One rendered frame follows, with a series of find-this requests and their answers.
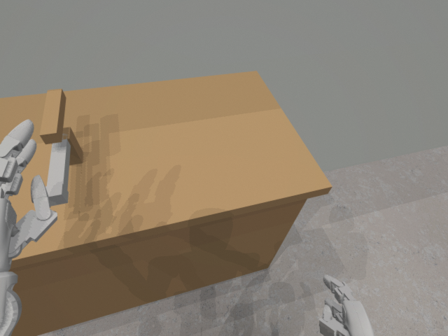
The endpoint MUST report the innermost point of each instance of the robot right hand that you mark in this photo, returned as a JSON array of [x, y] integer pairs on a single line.
[[351, 318]]

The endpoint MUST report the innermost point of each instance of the robot left hand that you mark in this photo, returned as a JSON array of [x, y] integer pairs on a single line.
[[16, 151]]

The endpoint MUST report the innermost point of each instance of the robot left forearm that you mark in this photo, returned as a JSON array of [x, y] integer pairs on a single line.
[[10, 303]]

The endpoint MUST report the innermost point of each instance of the counter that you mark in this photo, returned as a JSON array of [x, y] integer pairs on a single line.
[[173, 185]]

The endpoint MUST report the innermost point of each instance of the tap lever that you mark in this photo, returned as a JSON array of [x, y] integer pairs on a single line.
[[58, 174]]

